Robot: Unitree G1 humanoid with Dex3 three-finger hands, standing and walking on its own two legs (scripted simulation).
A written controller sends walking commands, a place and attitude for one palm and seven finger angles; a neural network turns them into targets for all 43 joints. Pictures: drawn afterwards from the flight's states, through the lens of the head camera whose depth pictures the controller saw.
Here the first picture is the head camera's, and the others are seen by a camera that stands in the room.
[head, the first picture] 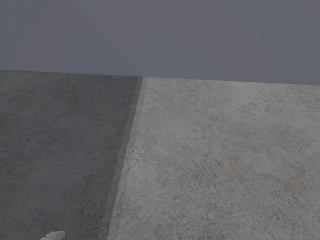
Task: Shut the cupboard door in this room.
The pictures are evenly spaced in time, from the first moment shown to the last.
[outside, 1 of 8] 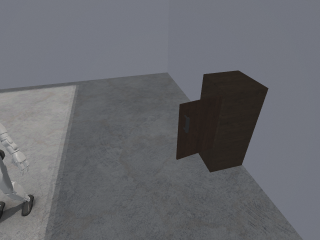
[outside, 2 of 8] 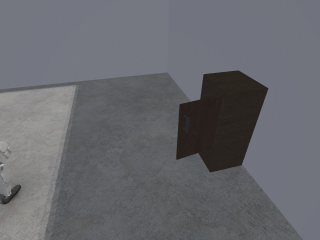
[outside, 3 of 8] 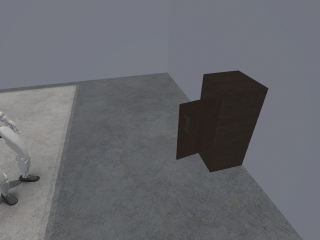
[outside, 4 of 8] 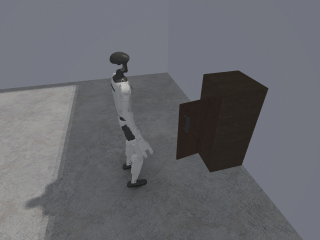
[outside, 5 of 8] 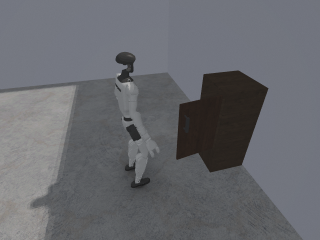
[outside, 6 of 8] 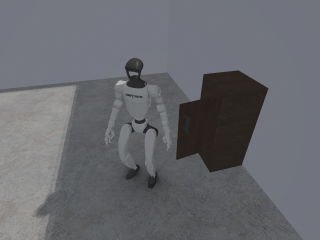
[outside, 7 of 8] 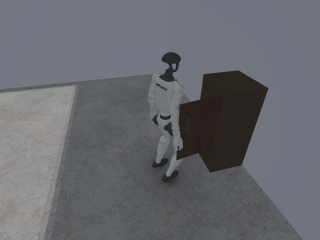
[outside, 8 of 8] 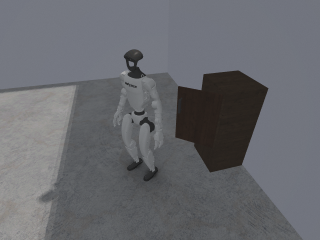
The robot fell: no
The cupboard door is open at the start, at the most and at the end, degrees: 98 101 50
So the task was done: no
